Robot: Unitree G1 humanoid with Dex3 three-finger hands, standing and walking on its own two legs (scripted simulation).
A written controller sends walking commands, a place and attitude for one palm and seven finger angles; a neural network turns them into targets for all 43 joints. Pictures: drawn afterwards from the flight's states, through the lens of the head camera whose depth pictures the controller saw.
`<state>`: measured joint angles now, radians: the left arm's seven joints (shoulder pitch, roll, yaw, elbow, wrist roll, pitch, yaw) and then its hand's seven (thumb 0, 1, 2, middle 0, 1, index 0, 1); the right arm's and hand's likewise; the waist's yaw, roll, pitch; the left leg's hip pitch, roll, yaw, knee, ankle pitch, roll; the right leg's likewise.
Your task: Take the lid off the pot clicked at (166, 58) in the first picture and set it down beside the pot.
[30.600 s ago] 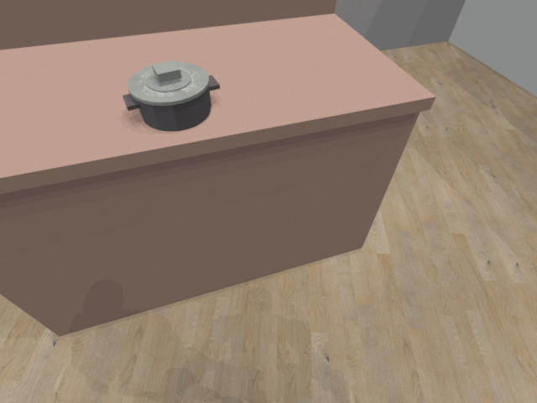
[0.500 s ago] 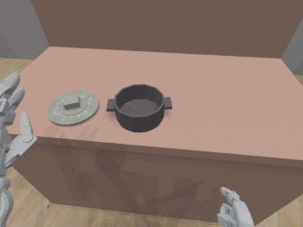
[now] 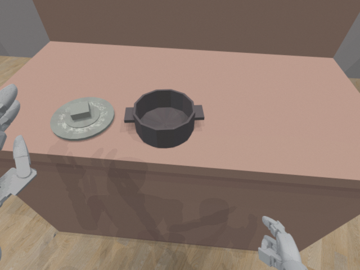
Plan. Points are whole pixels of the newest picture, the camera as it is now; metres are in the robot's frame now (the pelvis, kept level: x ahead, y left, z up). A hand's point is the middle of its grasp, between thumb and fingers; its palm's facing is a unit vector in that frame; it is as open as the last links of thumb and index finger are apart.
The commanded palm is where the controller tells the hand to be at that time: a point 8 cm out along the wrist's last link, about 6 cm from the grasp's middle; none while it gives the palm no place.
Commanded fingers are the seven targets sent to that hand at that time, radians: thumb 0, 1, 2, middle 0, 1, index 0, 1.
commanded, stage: step back with the hand held close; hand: left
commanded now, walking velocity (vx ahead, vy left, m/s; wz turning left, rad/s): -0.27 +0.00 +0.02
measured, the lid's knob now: (80, 110) +0.49 +0.35 +0.05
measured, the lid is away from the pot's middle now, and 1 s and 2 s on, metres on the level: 0.25 0.25 0.25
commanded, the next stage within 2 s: stop stepping back and stand still in 1.32 s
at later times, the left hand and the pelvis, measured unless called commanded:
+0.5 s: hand (4, 206) +0.14 +0.25 +0.21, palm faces +0.38 -0.79 -0.48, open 7.4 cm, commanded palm +0.08 +0.30 +0.23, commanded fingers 0.00 0.90 0.90 -0.20 -0.30 -0.20 -0.30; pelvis -0.05 +0.02 -0.02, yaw +0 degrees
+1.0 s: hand out of the picture +0.09 +0.23 +0.21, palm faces +0.26 -0.83 -0.48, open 7.4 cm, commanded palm +0.02 +0.30 +0.23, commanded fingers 0.00 0.90 0.90 -0.20 -0.30 -0.20 -0.30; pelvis -0.11 +0.02 -0.02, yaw -1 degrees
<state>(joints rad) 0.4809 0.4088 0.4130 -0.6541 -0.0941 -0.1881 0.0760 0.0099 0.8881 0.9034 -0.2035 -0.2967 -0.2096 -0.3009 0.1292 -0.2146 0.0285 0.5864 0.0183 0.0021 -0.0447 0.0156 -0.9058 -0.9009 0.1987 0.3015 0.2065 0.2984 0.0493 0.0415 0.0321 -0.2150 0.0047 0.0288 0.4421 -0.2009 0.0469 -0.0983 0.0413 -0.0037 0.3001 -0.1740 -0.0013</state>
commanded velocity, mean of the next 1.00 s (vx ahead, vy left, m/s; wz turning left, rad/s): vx -0.32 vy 0.00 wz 0.02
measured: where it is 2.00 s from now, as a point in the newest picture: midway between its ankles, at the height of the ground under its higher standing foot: outside the picture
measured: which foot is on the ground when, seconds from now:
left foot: down 0.00-1.00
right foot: down 0.00-0.64, up 0.66-0.80, down 0.82-1.00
